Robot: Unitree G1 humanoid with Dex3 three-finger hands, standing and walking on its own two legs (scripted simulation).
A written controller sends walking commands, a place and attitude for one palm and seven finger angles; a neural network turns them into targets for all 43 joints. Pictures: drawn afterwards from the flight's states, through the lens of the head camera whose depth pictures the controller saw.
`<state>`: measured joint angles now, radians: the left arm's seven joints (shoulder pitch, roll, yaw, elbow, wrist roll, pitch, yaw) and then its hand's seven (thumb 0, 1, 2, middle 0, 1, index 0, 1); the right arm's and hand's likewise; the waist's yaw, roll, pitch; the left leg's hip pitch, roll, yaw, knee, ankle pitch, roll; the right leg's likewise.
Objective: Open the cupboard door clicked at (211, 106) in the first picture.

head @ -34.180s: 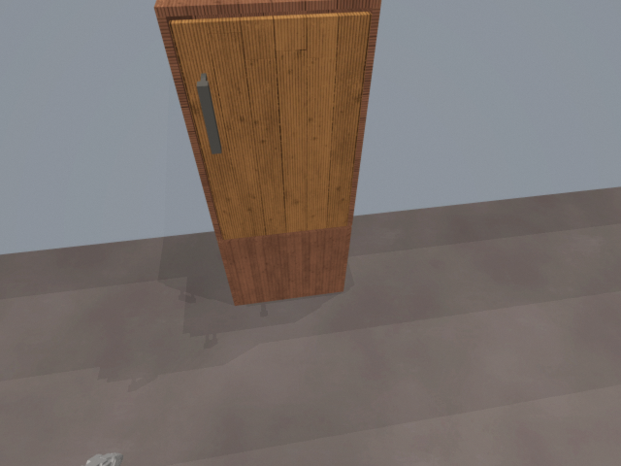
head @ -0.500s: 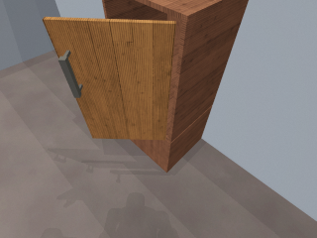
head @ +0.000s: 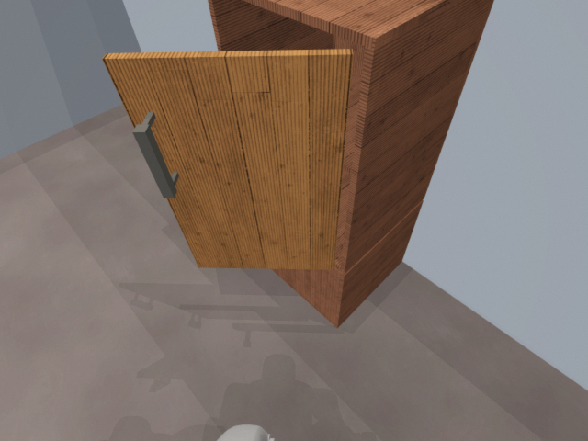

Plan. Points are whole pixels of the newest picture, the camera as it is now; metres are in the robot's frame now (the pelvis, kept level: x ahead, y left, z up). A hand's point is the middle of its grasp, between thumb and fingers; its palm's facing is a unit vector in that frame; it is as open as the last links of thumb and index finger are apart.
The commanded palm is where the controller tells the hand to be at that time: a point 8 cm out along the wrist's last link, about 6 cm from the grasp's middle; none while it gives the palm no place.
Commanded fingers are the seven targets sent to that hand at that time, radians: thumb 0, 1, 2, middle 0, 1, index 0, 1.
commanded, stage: shuffle to correct the standing spot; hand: left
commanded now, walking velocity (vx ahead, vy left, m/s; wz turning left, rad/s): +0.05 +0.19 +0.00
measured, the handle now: (160, 157) +0.55 +0.29 +0.06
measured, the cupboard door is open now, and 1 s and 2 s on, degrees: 43 43 43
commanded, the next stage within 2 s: come to a stop and stand still in 0.08 s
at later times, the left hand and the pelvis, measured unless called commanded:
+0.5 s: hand out of the picture +0.05 +0.28 -0.17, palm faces +0.04 -0.98 -0.20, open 7.4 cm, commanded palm none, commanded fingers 0.00 0.90 0.90 -0.20 -0.30 -0.20 -0.30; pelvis +0.02 +0.09 +0.00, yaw +0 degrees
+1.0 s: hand out of the picture +0.03 +0.21 -0.17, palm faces +0.05 -0.98 -0.20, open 7.2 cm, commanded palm none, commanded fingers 0.00 0.90 0.90 -0.20 -0.30 -0.20 -0.30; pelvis +0.02 +0.03 +0.00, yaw +1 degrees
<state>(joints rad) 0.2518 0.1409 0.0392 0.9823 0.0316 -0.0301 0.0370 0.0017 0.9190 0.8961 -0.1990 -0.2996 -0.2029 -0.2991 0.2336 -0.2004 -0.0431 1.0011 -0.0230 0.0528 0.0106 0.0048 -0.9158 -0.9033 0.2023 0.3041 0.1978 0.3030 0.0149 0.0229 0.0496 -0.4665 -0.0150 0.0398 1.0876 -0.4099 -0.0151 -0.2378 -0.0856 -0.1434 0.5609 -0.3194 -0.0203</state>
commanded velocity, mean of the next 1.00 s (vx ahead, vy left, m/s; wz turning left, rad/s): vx -0.01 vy -0.05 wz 0.00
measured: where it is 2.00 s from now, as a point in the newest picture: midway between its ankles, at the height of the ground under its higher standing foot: outside the picture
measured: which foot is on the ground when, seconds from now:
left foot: up 0.00-0.22, down 0.24-1.00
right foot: down 0.00-0.24, up 0.26-0.64, down 0.66-1.00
